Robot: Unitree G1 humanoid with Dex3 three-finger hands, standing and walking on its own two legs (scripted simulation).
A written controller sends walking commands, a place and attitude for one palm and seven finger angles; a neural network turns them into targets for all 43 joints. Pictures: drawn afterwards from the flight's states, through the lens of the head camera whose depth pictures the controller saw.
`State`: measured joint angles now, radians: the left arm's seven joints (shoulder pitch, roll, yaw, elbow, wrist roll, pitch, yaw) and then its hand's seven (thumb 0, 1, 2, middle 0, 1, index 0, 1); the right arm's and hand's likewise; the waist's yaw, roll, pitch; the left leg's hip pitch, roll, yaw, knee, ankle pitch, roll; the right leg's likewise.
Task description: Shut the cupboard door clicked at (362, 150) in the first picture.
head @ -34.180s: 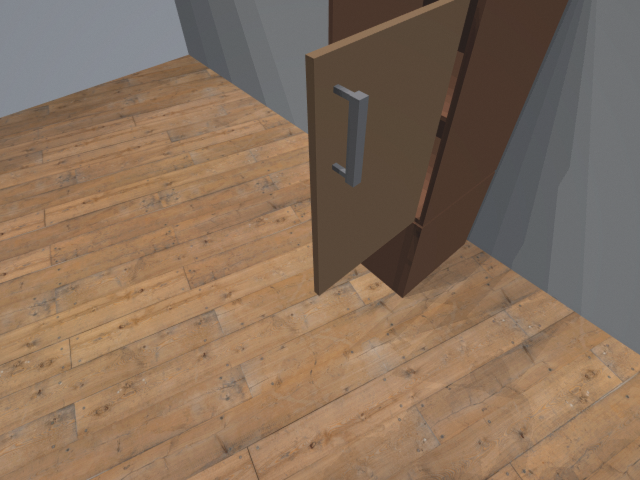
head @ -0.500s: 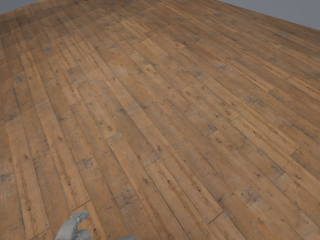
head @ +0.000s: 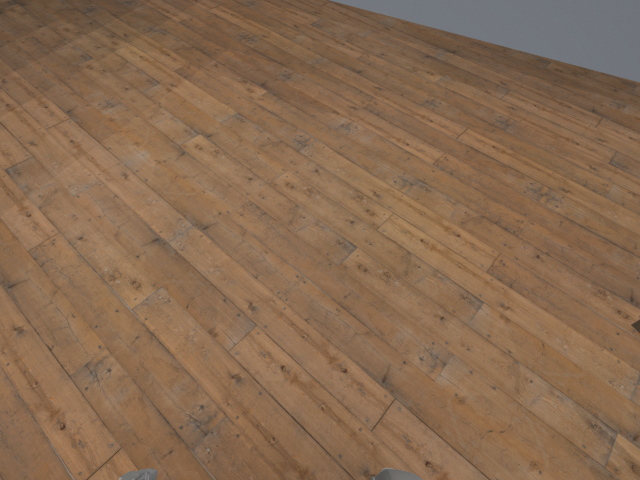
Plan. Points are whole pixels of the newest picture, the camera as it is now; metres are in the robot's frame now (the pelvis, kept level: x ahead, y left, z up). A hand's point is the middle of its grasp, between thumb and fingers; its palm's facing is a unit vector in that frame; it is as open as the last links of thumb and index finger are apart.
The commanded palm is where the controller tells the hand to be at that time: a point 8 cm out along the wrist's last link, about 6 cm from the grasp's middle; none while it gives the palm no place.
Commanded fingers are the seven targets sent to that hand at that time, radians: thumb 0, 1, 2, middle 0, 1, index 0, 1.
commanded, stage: turn to face it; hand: left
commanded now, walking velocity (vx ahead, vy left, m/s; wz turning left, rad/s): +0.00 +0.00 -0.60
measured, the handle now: out of the picture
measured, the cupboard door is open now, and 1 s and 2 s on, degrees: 54 54 54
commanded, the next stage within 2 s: take the last steps up to it in 1.70 s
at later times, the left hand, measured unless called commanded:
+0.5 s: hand (205, 456) +0.17 +0.18 -0.18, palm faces -0.26 -0.94 -0.21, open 7.4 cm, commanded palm none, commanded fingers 0.00 0.90 0.90 -0.20 -0.30 -0.20 -0.30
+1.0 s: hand (275, 422) +0.21 +0.08 -0.16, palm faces -0.54 -0.80 -0.25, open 7.4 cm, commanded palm none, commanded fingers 0.00 0.90 0.90 -0.20 -0.30 -0.20 -0.30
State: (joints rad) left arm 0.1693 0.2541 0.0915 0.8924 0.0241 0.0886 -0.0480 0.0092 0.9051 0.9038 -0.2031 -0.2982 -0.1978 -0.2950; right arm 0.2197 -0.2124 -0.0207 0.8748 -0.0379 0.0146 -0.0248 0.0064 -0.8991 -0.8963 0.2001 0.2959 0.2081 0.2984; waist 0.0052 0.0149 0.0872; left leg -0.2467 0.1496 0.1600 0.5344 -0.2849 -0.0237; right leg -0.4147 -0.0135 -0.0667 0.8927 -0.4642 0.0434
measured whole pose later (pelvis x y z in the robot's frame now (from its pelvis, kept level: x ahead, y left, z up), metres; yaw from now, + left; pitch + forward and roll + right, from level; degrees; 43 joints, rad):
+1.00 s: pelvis +0.03 -0.04 +0.00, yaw -35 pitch +2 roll +1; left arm 0.18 0.22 0.06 0.90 0.03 0.04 -0.01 0.01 0.90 0.90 -0.21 -0.30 -0.20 -0.30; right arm 0.16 -0.25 -0.05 0.88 -0.01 0.05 -0.02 0.01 -0.90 -0.90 0.20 0.30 0.20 0.30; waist 0.00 0.00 0.08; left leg -0.47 0.06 0.04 0.91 -0.42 -0.09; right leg -0.26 0.03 0.06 0.51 -0.28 -0.03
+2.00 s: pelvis +0.08 -0.09 +0.01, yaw -61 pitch +1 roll -2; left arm 0.20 0.23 0.08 0.99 0.03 0.07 -0.04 0.01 0.91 0.90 -0.20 -0.30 -0.20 -0.30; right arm 0.28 -0.17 -0.01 0.96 -0.05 -0.01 -0.03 0.01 -0.90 -0.90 0.20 0.30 0.21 0.30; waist -0.02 -0.01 0.03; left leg -0.22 0.09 0.12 0.45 -0.25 0.01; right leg -0.41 -0.01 -0.03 0.96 -0.44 0.02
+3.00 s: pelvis +0.10 -0.41 +0.00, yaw -63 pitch +1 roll +1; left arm 0.15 0.15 0.04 1.06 0.03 -0.03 0.02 0.00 0.92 0.90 -0.20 -0.30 -0.20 -0.30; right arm 0.29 -0.19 -0.03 1.09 0.00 0.04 -0.03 0.01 -0.91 -0.90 0.20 0.30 0.20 0.30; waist -0.02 0.03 0.06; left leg -0.28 0.04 0.06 0.78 -0.55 -0.04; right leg -0.29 -0.04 -0.10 0.52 -0.25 -0.02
